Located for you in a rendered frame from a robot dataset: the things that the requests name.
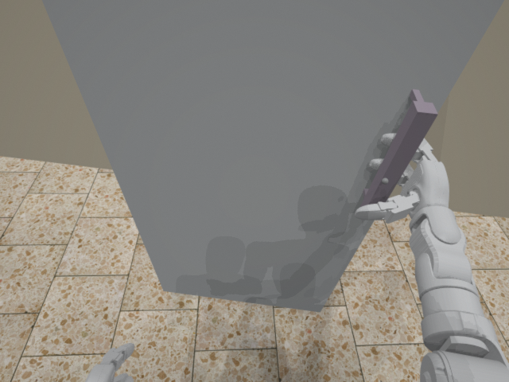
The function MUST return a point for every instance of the fridge door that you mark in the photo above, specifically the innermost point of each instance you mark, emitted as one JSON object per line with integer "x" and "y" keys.
{"x": 241, "y": 131}

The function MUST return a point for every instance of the robot left hand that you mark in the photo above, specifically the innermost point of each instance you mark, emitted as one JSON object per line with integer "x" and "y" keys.
{"x": 112, "y": 361}

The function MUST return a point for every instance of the right robot upper arm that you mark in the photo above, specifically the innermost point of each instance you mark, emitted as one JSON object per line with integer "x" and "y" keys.
{"x": 442, "y": 366}

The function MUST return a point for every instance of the robot right forearm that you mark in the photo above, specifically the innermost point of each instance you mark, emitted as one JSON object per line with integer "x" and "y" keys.
{"x": 453, "y": 317}

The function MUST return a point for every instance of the handle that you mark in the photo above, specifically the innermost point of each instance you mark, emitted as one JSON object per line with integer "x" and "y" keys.
{"x": 412, "y": 131}

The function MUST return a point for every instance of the robot right hand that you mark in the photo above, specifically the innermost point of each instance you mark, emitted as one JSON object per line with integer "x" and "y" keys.
{"x": 429, "y": 182}

